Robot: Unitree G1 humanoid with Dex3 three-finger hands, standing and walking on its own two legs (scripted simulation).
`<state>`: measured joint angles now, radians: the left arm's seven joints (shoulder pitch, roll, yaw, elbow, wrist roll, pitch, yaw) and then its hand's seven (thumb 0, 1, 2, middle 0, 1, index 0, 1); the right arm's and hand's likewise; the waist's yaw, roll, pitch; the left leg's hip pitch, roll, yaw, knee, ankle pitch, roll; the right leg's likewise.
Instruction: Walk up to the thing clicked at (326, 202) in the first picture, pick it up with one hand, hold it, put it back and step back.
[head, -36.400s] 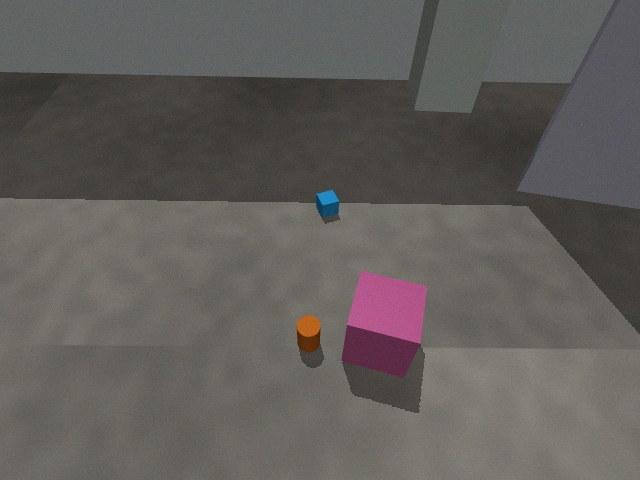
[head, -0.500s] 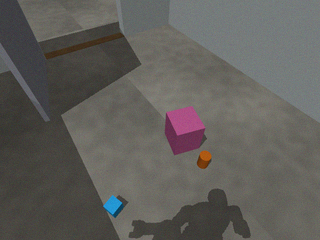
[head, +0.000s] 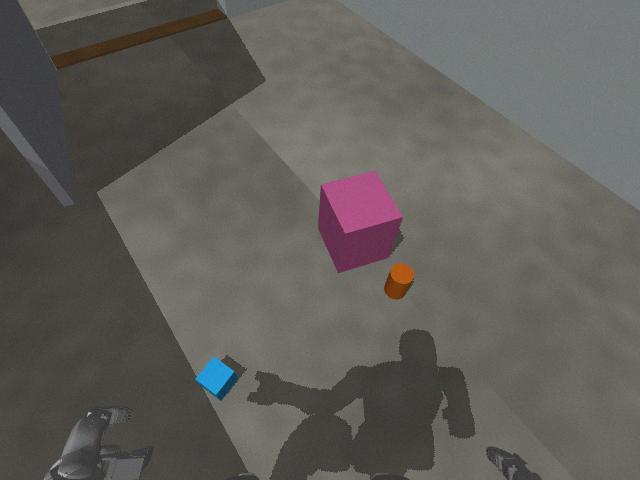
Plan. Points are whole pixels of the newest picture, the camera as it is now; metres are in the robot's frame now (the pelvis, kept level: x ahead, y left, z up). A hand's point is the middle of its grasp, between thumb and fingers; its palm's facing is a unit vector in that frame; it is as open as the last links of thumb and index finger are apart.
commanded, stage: rise first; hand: left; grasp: from above
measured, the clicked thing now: (217, 378) +0.41 +0.27 -0.72
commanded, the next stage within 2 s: none
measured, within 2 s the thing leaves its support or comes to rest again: neither
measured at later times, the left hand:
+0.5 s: hand out of the picture +0.13 +0.28 -0.22, palm faces -0.07 -0.82 -0.57, open 13.7 cm
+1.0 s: hand (151, 428) +0.23 +0.32 -0.39, palm faces -0.20 -0.36 -0.91, open 13.8 cm
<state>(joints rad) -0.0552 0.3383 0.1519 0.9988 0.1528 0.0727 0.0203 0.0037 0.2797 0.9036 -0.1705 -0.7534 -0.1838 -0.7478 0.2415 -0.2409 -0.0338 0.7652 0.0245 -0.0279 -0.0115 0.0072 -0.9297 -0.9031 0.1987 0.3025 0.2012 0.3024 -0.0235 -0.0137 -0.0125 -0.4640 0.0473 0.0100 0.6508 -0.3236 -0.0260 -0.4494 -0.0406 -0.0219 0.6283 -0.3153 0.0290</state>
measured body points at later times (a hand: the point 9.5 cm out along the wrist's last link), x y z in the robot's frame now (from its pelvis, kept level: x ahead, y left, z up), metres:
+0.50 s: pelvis -0.01 +0.01 -0.06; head +0.09 +0.03 +0.38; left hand +0.14 +0.32 -0.18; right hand +0.16 -0.24 -0.16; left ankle +0.00 +0.13 -0.72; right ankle +0.00 -0.14 -0.72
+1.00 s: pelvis -0.06 +0.00 -0.23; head +0.12 +0.02 +0.18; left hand +0.24 +0.33 -0.34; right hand +0.10 -0.27 -0.36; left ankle +0.00 +0.13 -0.72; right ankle -0.01 -0.14 -0.72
